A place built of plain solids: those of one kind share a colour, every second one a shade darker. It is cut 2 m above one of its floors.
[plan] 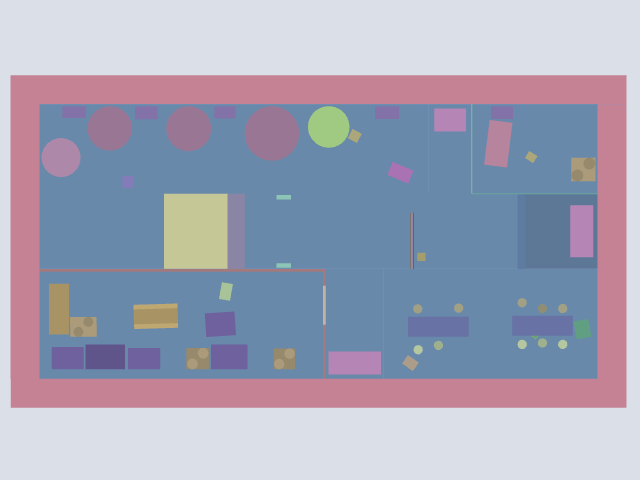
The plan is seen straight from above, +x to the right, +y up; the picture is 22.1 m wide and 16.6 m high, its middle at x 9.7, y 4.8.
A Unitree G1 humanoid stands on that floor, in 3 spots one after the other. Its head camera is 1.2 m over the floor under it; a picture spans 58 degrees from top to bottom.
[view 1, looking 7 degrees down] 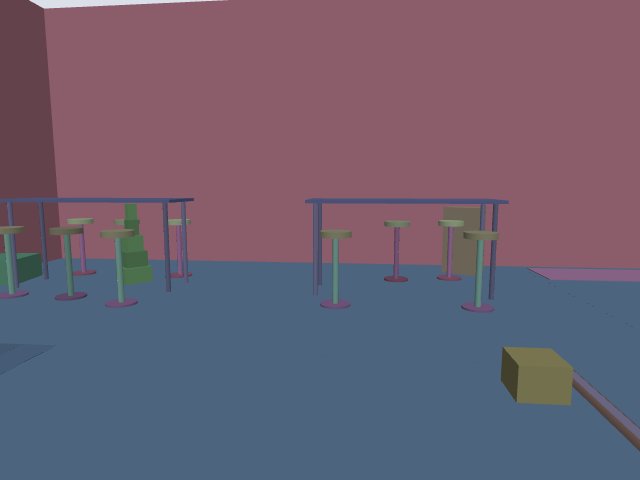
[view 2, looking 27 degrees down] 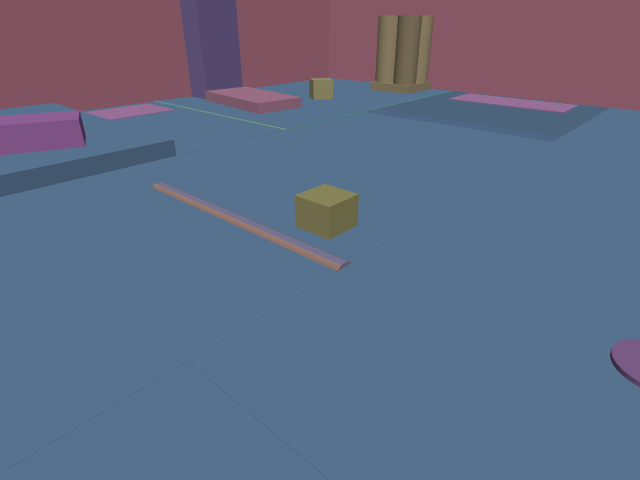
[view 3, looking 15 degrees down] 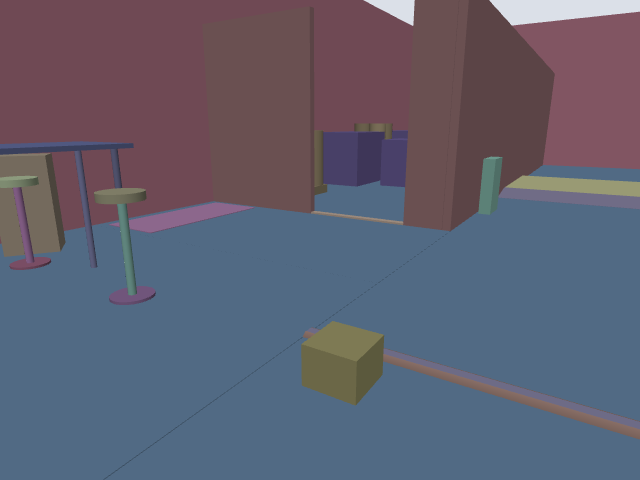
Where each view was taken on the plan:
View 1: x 14.20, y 6.75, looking -84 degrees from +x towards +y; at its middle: leg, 5.24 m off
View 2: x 11.28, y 2.54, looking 42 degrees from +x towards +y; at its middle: floor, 2.65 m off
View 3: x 14.83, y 5.10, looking -148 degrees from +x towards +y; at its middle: floor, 4.63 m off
